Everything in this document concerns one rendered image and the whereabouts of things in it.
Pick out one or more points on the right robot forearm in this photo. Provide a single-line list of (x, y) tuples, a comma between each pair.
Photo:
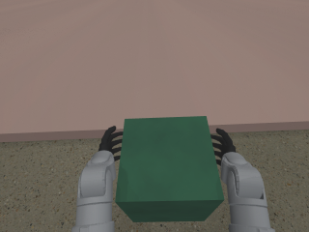
[(246, 195)]

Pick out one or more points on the right robot hand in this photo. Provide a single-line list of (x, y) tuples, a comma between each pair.
[(227, 144)]

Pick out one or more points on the left robot forearm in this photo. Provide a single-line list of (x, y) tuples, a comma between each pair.
[(95, 194)]

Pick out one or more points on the carton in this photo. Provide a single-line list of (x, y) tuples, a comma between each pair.
[(168, 170)]

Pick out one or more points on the left robot hand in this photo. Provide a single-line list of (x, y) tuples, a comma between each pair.
[(107, 143)]

